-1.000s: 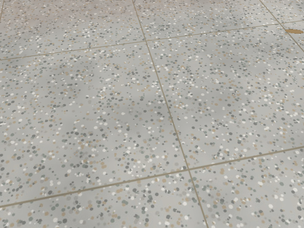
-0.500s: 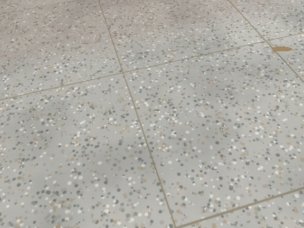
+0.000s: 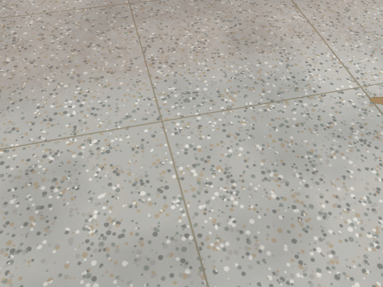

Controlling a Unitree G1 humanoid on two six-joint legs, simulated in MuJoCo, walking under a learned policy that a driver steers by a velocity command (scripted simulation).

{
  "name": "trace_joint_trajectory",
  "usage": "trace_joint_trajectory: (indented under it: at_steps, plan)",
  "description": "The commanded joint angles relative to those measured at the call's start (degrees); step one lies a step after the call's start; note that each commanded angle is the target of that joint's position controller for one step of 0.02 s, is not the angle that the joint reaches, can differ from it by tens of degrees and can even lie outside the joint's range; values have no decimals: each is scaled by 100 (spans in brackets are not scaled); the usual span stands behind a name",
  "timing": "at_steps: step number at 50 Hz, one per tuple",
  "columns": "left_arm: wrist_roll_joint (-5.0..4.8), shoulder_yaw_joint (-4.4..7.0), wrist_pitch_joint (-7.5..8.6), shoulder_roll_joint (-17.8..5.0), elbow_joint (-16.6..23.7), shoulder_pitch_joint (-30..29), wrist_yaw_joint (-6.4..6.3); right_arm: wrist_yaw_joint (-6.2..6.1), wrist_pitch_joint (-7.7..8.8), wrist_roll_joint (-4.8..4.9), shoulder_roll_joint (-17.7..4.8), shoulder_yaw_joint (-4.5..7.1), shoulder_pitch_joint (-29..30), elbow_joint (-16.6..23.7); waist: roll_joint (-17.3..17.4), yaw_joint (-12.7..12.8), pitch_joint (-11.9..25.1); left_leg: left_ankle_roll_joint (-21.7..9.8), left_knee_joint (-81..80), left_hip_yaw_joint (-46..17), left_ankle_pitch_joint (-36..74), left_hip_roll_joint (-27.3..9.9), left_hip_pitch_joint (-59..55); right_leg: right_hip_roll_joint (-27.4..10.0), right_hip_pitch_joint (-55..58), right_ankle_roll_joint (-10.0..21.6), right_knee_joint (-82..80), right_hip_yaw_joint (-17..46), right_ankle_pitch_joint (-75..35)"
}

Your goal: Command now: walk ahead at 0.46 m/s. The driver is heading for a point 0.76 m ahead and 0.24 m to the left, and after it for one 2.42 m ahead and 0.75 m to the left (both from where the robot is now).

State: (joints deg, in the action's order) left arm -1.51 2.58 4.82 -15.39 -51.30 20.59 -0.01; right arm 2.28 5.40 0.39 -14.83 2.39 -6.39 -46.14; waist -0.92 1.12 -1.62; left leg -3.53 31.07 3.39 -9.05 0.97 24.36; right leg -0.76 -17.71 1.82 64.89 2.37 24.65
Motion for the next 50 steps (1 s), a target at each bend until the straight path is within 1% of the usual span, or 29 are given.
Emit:
trace_joint_trajectory:
  at_steps: [1, 4, 7, 10, 13, 15, 17, 18, 19, 20, 21, 22, 24, 26, 28, 29, 30, 31, 32, 35, 39, 41, 42, 44, 45, 46, 47, 49, 50]
  plan:
    - [59, 201, 126, -689, 571, -333, -63, -12, 49, -85, -551, 130, -469, 114, 496, -184, 402, -963, -1810, -2095, 582, -1564, -1825, -669, -2000, 73, 393, 217, -684]
    - [122, 179, -78, -374, 424, 103, -125, -2, 133, -134, -577, 136, -416, -33, 492, 141, 389, -1045, -1874, -1144, 3240, -1340, -1136, -615, -1274, -147, -49, 87, -852]
    - [187, 139, -119, -244, 559, -301, -152, -129, 82, -130, -696, 149, -483, -186, 492, 135, 382, -968, -1831, -563, 4188, -1174, -1153, -556, -1361, -296, -1090, -20, -1609]
    - [174, 75, -112, -125, 643, -888, -96, -211, -20, -93, -775, 143, -648, -300, 511, -112, 459, -766, -1781, -260, 3855, -979, -1298, -395, -990, -262, -2369, -162, -2541]
    - [160, 90, -123, -234, 719, -1234, -51, -237, -118, -64, -830, 141, -831, -478, 528, -268, 483, -785, -1632, -428, 3405, -1154, -1676, -292, -832, -238, -2973, -105, -2697]
    - [188, 117, -103, -343, 777, -1355, -26, -248, -182, -31, -834, 146, -788, -555, 552, -264, 444, -767, -1347, -608, 3255, -1282, -1898, -239, -792, -128, -3251, -74, -2349]
    - [237, 164, -60, -423, 678, -1069, -10, -276, -244, 46, -759, 122, -646, -587, 449, -25, 523, -544, -799, -662, 2787, -1146, -1949, -133, -232, 54, -4003, -156, -2726]
    - [280, 243, -40, -696, 593, -858, -45, -285, -234, -8, -649, 90, -900, -628, 161, -46, 718, -276, -390, -578, 2343, -815, -1807, -340, 458, 198, -4199, 66, -4370]
    - [331, 297, -55, -1020, 596, -729, -86, -271, -166, -159, -479, 36, -1307, -638, -363, -306, 1152, -15, 187, -393, 1079, -394, -1170, -956, 1552, 542, -3703, 582, -6316]
    - [326, 217, -134, -686, 482, -596, -108, -267, -152, -148, -116, -76, -1774, -815, -1063, -355, 1598, 276, 799, -295, -710, -125, -501, -1568, 2297, 1273, -3591, 1218, -6575]
    - [243, 109, -205, -263, 462, -579, -91, -276, -230, -99, -270, -59, -1474, -815, -1022, -166, 1592, 404, 1080, -399, -2005, -101, -382, -1733, 2078, 1478, -3855, 1558, -5831]
    - [239, 55, -235, -189, 449, -757, -65, -296, -336, -30, -394, -23, -1147, -721, -911, -168, 1366, 445, 1200, -495, -2460, -161, -208, -1682, 1750, 1420, -4092, 1639, -4764]
    - [254, 94, -277, -420, 519, -1295, -61, -374, -569, -33, -418, 12, -993, -762, -662, -320, 986, 477, 903, -562, -1951, -321, -457, -1527, 858, 1111, -4486, 1560, -3058]
    - [234, 102, -332, -458, 587, -1884, -91, -406, -684, -98, -292, -4, -1184, -925, -692, -615, 754, 414, -143, -421, -693, -293, -1403, -1032, -120, 629, -4671, 967, -1695]
    - [199, 107, -363, -399, 410, -1589, -98, -396, -727, -186, -483, 17, -1088, -941, -432, -400, 443, 248, -622, -506, -511, -423, -1486, -543, -427, 159, -4681, 477, -52]
    - [187, 117, -380, -368, 404, -1546, -121, -396, -705, -121, -684, 65, -1014, -982, 27, -221, 71, 99, -693, -536, -1507, -422, -683, -250, -86, 5, -4579, 153, 1]
    - [215, 102, -360, -331, 363, -1587, -157, -392, -637, -85, -547, 30, -811, -948, 171, -192, -69, 63, -853, -621, -1683, -430, -252, -218, 354, -46, -4328, 93, -448]
    - [210, 122, -327, -340, 335, -1549, -196, -398, -567, -81, -476, 11, -644, -907, 271, -119, -37, 84, -908, -688, -1393, -468, -136, -219, 634, -2, -4104, 43, -1006]
    - [197, 165, -311, -433, 310, -1516, -247, -401, -508, -69, -594, 49, -497, -833, 329, -80, 59, 99, -843, -735, -905, -466, -128, -246, 833, 79, -3884, -12, -1628]
    - [159, 284, -336, -599, 253, -1328, -352, -406, -435, 11, -771, 148, -493, -663, 294, -100, 480, 32, -433, -917, 393, -478, -327, -303, 1116, 251, -3433, -209, -2948]
    - [155, 374, -485, -557, 249, -1183, -409, -453, -548, 34, -726, 220, -558, -418, 199, -102, 524, -87, 26, -1137, 391, -445, -14, -511, 1142, 358, -3359, -219, -2758]
    - [184, 417, -521, -625, 231, -1003, -425, -472, -599, 35, -668, 229, -558, -268, -62, -42, 644, -6, 489, -1014, 96, -319, 289, -922, 1341, 562, -3592, 112, -2673]
    - [200, 440, -519, -716, 208, -878, -432, -470, -629, 38, -600, 221, -571, -196, -361, -13, 764, 110, 944, -768, -114, -170, 423, -1335, 1490, 772, -3861, 490, -2775]
    - [237, 425, -476, -818, 312, -1064, -479, -424, -718, 6, -566, 246, -625, -80, -1166, -2, 931, 335, 2663, -303, -2460, -95, 535, -2463, 1311, 1432, -4449, 1434, -3281]
    - [263, 408, -428, -873, 371, -1139, -499, -393, -779, 10, -637, 277, -466, 29, -925, 44, 826, 379, 3333, -495, -2962, -335, 675, -2676, 1079, 1563, -4674, 1504, -3209]
    - [213, 421, -381, -988, 447, -1559, -511, -374, -845, 52, -570, 276, -536, 92, -761, -203, 695, 349, 3129, -752, -2824, -646, 485, -2508, 725, 1275, -4714, 1155, -2763]
    - [159, 445, -357, -1072, 517, -1996, -495, -356, -894, 81, -501, 258, -685, 46, -729, -375, 599, 303, 2479, -643, -2449, -688, 8, -2151, 300, 932, -4747, 569, -2533]
    - [79, 459, -416, -1099, 474, -2286, -435, -291, -915, 24, -550, 323, -1088, -126, -764, -596, 661, 225, 1324, -95, -1195, -378, -1047, -1644, -154, 526, -4391, -372, -2432]
    - [39, 436, -477, -990, 401, -2226, -399, -242, -923, -5, -562, 376, -1336, -232, -608, -681, 676, 146, 712, 195, -650, -111, -1466, -1489, -301, 350, -3998, -719, -2015]
